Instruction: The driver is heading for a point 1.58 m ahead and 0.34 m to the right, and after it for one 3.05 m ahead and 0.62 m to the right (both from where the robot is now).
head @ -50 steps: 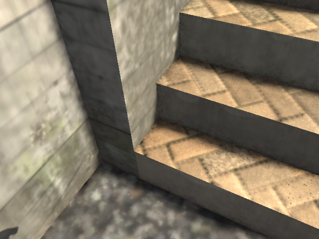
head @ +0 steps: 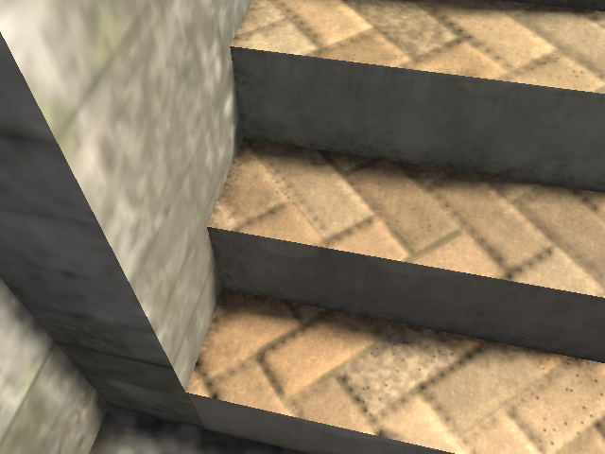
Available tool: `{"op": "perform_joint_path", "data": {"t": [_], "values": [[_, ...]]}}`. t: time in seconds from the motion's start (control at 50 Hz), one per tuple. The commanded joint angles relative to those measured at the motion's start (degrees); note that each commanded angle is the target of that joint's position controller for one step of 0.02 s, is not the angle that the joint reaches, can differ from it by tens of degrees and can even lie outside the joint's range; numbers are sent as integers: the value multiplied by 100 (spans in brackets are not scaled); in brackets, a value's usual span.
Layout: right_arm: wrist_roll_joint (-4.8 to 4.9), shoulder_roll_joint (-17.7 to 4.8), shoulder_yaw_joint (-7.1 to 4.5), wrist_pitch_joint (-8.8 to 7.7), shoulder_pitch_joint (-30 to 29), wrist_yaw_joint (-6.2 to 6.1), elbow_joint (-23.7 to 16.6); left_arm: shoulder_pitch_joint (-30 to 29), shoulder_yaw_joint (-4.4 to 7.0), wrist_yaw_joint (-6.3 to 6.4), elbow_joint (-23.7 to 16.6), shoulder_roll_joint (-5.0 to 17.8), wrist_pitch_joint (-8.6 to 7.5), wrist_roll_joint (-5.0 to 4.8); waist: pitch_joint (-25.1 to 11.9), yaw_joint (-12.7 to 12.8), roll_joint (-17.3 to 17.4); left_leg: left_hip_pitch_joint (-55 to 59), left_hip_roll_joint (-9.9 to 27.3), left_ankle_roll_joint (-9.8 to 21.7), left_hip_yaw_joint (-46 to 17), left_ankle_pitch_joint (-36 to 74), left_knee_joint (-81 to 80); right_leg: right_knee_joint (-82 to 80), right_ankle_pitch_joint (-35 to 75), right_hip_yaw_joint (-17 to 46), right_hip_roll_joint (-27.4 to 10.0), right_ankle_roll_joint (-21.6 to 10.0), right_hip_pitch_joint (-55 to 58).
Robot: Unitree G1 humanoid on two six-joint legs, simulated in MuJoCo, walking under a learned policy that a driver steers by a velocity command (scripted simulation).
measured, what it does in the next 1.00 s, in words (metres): steps on the spot, turning right: left foot, then right foot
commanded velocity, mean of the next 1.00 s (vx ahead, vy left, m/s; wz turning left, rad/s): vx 0.01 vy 0.00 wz -0.39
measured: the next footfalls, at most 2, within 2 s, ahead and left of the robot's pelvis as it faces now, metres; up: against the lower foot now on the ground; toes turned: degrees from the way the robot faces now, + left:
left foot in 0.10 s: +0.06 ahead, +0.13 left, +0.00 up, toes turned -8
right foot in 0.50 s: -0.03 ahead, -0.10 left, +0.00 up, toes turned -20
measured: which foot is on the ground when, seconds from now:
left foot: up 0.00-0.08, down 0.10-0.50, up 0.52-0.88, down 0.90-1.00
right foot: down 0.00-0.12, up 0.14-0.48, down 0.50-1.00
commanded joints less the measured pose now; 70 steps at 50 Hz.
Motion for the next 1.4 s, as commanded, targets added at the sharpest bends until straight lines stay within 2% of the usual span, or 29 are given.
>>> {"op": "perform_joint_path", "data": {"t": [0.02, 0.04, 0.08, 0.1, 0.12, 0.14, 0.16, 0.18, 0.2, 0.24, 0.32, 0.4, 0.44, 0.46, 0.48, 0.5, 0.52, 0.54, 0.56, 0.6, 0.66, 0.84, 0.88, 0.9, 0.92, 0.94, 0.98, 1.22, 1.4], "values": [[53, -464, -132, -91, 672, 33, -64, -209, 305, 35, -338, 1059, 33, 22, -893, -227, -953, 719, -303, 108, 196, 22, -747, -1309, -2660, 1928, -1290, -70, 475], [68, -499, -143, -144, 717, 53, -56, -233, 323, 15, -369, 1046, 77, 17, -849, -220, -840, 905, -384, 137, 261, 25, -1053, -1296, -2638, 1877, -1157, -24, 434], [109, -645, -187, -233, 1391, 1, 72, -527, 329, -34, -493, 944, 47, -17, -749, -543, -1183, 1773, -394, 295, 336, 191, -2347, -1506, -2711, 1821, -943, 271, 17], [94, -818, -232, -297, 1730, -43, 124, -661, 310, -70, -608, 841, 11, -62, -702, -707, -967, 2410, -141, 417, 311, 381, -3318, -1273, -2711, 1453, -599, 588, -395], [98, -1202, -331, -326, 1348, -124, -47, -267, 228, -81, -599, 433, -13, -153, -837, -389, 439, 2548, 1227, 637, -1050, -559, -4010, 306, -2845, 856, -278, 620, -768], [-69, -1550, -413, -309, 97, -181, -472, -352, 241, -77, -703, 454, -54, -103, -278, -213, 1726, 1326, 2699, 1334, -2722, -866, -4518, 2095, -2830, -301, 266, 741, -1451], [-62, -1098, -324, -309, -81, -156, -517, -280, 356, -102, -557, 1007, -53, 103, -289, -79, 776, 752, 2608, 1454, -2073, -29, -4306, 3174, -2516, -84, -257, 772, -973], [-52, -809, -231, -352, -243, -130, -555, -1, 382, -157, -435, 940, -38, 117, -457, 148, 579, 579, 2196, 1262, -1425, 698, -4002, 3634, -2219, -66, -190, 695, -603], [-94, -751, -212, -365, -252, -114, -559, 288, 354, -198, -310, 805, -36, 124, -548, 229, 509, 760, 1794, 1003, -789, 1279, -3720, 4064, -1973, -108, -158, 652, -555], [-51, -762, -199, -348, -62, -32, -583, 387, 303, -344, -258, 682, -15, 131, -535, 72, 839, 1247, 1322, 823, -26, 2106, -3276, 4410, -1930, -375, -239, 671, -853], [3, -976, -279, -272, 892, 35, -313, -430, 174, -471, -653, 580, -6, 58, -507, -557, 1076, 2454, 1668, 1148, 18, 3603, -2931, 3354, -2268, -532, -497, 846, -1274], [-35, -1225, -401, -245, 771, 96, -345, -443, 102, -424, -764, 542, -46, -2, -645, -567, 1236, 2283, 1788, 972, 378, 3643, -2694, 2023, -2721, -984, -494, 695, -148], [-68, -1346, -454, -162, 704, 96, -361, -340, 129, -434, -737, 601, 12, -104, -618, -552, 1499, 2229, 1786, 912, 504, 3859, -2448, 1562, -2663, -1177, -439, 633, 165], [-6, -1317, -455, -153, 675, 121, -326, -135, 114, -428, -660, 531, -6, -83, -710, -423, 1508, 2214, 1872, 872, 503, 3854, -2260, 1120, -2514, -1204, -468, 510, 424], [118, -1285, -447, -176, 664, 155, -248, 110, 104, -363, -569, 541, -103, -7, -638, -237, 1172, 1852, 1850, 629, 577, 3611, -2033, 134, -1756, -1154, -493, 394, 1014], [116, -1130, -408, -186, 786, 175, -181, 323, 147, -282, -427, 707, -182, 67, -708, -136, 622, 1313, 1680, 309, 773, 3054, -1490, -563, -1046, -827, -550, 300, 1775], [37, -694, -287, -166, 821, 222, -335, 520, 228, -200, -401, 1166, -260, 130, -772, -129, -817, -31, 1176, -69, 1176, 627, -145, -934, -129, 890, -1886, 84, 2629], [59, -429, -189, -108, 399, 92, -645, 531, 350, -139, -381, 1773, -272, -2, -675, -55, -1720, -547, 471, -195, 858, -1086, 354, -769, 1663, 1938, -2931, -742, 1982], [51, -647, -219, -38, 367, 35, -517, 535, 255, -152, -311, 1366, -276, -122, -642, -96, -801, -233, 672, -177, 368, -871, 828, -607, 2140, 1361, -2678, -953, 1847], [140, -617, -195, -47, 617, 77, -262, -246, 58, -114, -430, 833, -205, -92, -381, -453, -522, -222, 682, -167, 275, -154, 914, -594, 1677, 498, -1907, -692, 1731], [17, -732, -190, -12, 840, 125, -18, -262, -25, -49, -349, 744, -210, -139, -673, -458, -552, 61, 578, -269, 311, 306, 1023, -523, 2242, 104, -1676, -662, 1903], [135, -393, 27, -72, 736, 29, 252, -109, -162, -8, 225, 735, -219, -90, -470, -256, -475, 1124, 418, -195, 360, 171, -1399, -556, 1111, 530, -1791, -754, 1887], [91, -251, 108, -156, 1009, 18, 439, -275, -193, -7, 301, 694, -219, -151, -468, -498, -193, 1951, 484, -137, 342, 1485, -2847, -404, 821, 514, -1645, -446, 1609], [9, -405, 106, -232, 1019, 12, 492, -229, -235, -15, 319, 579, -256, -163, -543, -444, 63, 2446, 843, -108, -84, 2195, -3106, -333, 451, 515, -1476, -200, 1354], [-34, -607, 111, -287, 840, 22, 447, 45, -211, -38, 377, 561, -288, -144, -472, -139, 407, 2515, 1294, -39, -509, 2996, -2953, -385, -92, 318, -1113, -102, 1196], [91, -621, 120, -289, 454, 76, 474, 136, -225, -16, 543, 455, -259, -163, -269, -21, 892, 1772, 1210, 88, -434, 2730, -2900, -768, -511, 157, -894, -31, 1624], [95, -369, 196, -349, 469, 135, 512, -22, -185, 20, 713, 662, -257, -144, -237, -237, 679, 1601, 967, -22, -243, 1944, -3130, -658, -416, 154, -966, -6, 1946], [114, -244, 260, -379, 680, 111, 915, 189, -252, 11, 1343, 493, -346, -132, -144, -284, 194, 1793, 843, 43, -182, 1444, -3228, -930, -682, 183, -1035, 61, 1474], [116, -132, 305, -394, 856, 109, 1100, 399, -285, 34, 1548, 472, -351, -137, -144, -237, 212, 1633, 791, 44, -193, 1386, -3227, -882, -711, 154, -1063, 46, 1494]]}}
